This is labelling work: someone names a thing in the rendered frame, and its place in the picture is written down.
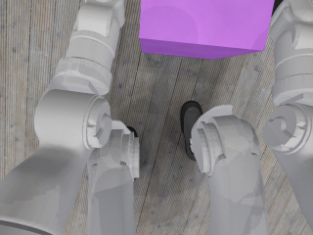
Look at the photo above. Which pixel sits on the robot right foot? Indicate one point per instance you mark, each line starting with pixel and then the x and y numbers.
pixel 190 112

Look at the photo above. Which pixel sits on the robot right thigh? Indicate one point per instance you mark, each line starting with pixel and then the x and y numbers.
pixel 237 195

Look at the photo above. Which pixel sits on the robot left forearm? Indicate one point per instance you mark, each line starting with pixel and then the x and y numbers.
pixel 86 68

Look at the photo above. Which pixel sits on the robot right upper arm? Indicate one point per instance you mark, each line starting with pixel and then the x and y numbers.
pixel 288 131

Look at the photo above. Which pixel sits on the right robot hand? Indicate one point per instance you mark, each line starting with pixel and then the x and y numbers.
pixel 276 5

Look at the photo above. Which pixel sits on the carton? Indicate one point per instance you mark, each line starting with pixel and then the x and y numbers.
pixel 204 29

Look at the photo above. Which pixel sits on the robot right forearm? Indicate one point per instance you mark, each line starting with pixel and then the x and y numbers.
pixel 291 30

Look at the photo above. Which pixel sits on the robot left upper arm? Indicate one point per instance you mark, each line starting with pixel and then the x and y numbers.
pixel 37 196

